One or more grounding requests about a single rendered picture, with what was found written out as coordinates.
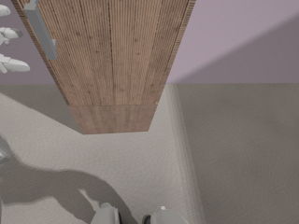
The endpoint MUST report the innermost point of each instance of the robot right thigh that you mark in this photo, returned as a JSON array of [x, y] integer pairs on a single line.
[[167, 216]]

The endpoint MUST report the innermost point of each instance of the robot left thigh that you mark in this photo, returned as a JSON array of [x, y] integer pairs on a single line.
[[106, 215]]

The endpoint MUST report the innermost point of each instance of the handle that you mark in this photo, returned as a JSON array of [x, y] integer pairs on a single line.
[[34, 17]]

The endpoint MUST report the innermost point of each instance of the left robot upper arm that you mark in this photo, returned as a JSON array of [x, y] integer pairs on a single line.
[[5, 155]]

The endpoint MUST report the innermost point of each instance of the cupboard door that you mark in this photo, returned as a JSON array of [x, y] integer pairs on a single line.
[[111, 52]]

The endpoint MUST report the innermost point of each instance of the robot thigh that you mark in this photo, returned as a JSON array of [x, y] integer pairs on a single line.
[[106, 215], [167, 216]]

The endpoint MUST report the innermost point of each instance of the left robot hand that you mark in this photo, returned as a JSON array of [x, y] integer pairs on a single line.
[[6, 63]]

